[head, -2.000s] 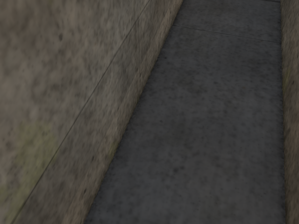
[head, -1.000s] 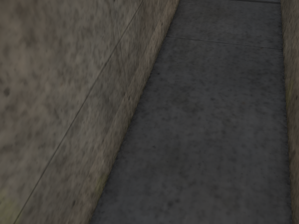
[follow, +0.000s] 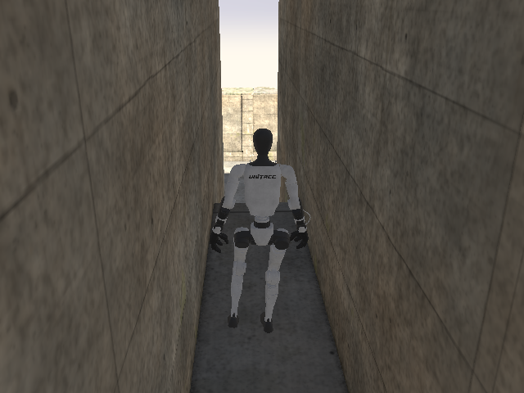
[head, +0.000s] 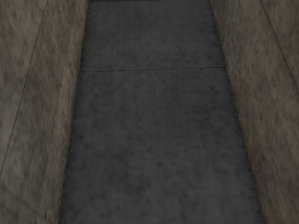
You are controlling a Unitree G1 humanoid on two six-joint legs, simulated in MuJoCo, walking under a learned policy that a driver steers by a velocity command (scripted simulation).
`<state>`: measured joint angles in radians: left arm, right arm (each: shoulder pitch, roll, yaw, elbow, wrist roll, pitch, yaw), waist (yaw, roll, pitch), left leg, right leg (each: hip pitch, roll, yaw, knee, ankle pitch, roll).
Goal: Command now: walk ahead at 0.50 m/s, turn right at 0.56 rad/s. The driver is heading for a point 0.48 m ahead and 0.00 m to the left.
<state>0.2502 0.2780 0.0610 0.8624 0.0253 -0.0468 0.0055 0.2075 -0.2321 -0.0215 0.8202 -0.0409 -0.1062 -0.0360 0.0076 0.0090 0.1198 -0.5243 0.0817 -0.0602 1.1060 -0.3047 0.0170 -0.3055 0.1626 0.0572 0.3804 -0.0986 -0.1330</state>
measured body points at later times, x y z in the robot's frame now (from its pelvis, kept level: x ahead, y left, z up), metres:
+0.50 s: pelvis +0.32 +0.03 +0.00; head +0.36 +0.05 +0.44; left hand +0.40 +0.29 -0.15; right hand +0.46 -0.25 -0.10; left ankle +0.40 +0.11 -0.74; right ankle +0.17 -0.06 -0.63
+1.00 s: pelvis +0.46 -0.02 +0.00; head +0.47 -0.02 +0.45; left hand +0.61 +0.20 -0.13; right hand +0.43 -0.27 -0.15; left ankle +0.40 +0.11 -0.74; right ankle +0.43 -0.12 -0.74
